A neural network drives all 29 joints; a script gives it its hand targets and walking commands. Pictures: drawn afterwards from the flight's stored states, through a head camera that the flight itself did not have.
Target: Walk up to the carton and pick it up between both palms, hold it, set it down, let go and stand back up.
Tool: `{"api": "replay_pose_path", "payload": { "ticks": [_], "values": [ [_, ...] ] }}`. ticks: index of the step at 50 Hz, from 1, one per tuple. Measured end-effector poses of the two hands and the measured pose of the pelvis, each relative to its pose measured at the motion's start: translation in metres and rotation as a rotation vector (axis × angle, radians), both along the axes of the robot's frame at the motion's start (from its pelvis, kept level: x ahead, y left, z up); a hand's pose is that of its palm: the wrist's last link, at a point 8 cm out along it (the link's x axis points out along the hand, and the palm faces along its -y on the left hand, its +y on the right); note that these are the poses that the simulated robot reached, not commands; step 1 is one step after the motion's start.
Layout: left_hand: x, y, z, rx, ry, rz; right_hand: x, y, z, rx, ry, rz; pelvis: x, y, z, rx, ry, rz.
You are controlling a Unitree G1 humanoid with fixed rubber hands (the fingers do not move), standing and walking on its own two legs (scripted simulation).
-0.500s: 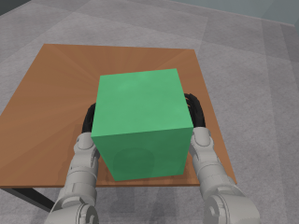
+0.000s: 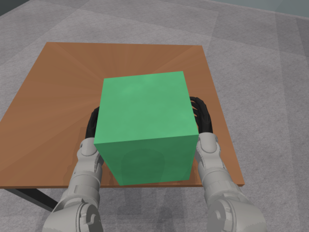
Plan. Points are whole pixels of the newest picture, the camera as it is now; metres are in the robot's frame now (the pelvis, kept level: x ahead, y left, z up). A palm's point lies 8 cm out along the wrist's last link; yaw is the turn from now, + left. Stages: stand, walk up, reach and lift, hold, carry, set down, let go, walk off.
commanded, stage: set down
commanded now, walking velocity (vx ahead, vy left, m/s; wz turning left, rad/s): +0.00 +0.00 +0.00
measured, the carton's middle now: (149, 132) +0.39 +0.03 +0.02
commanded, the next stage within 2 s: none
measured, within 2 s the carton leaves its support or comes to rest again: rests again in 0.30 s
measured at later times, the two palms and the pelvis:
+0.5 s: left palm (97, 135) +0.37 +0.17 +0.02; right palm (206, 132) +0.38 -0.13 +0.03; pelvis +0.00 +0.00 +0.00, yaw +0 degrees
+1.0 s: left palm (98, 135) +0.37 +0.17 +0.01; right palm (206, 134) +0.38 -0.13 +0.03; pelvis +0.00 +0.00 +0.00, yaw -1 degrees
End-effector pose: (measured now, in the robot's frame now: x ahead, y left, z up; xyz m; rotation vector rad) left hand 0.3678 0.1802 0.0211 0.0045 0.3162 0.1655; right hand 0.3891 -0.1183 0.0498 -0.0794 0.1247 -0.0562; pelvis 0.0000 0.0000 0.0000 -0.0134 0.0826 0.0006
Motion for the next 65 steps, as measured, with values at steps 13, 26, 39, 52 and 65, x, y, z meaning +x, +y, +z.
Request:
{"api": "replay_pose_path", "payload": {
  "ticks": [13, 26, 39, 52, 65],
  "values": [
    [0.000, -0.003, -0.002, -0.008, -0.017, -0.003, -0.003, -0.004, -0.006, -0.011, -0.004, -0.006, 0.000, -0.001, 0.000, 0.002, 0.005, -0.005],
    [0.003, -0.008, -0.003, -0.012, -0.046, -0.010, -0.007, -0.011, -0.018, -0.020, 0.015, -0.023, 0.000, -0.003, -0.001, 0.002, 0.015, -0.009],
    [0.003, -0.009, -0.006, -0.008, -0.072, -0.012, -0.009, -0.012, -0.021, -0.022, 0.004, -0.027, -0.001, -0.004, -0.001, 0.003, 0.028, -0.015],
    [0.002, -0.009, -0.007, -0.005, -0.081, -0.014, -0.010, -0.012, -0.021, -0.027, 0.002, -0.026, -0.003, -0.003, -0.001, 0.005, 0.032, -0.019],
    [0.008, -0.005, -0.028, 0.002, -0.011, -0.010, -0.003, -0.013, -0.045, 0.006, 0.140, -0.004, -0.005, -0.001, -0.007, 0.001, 0.097, -0.043]
  ]
}}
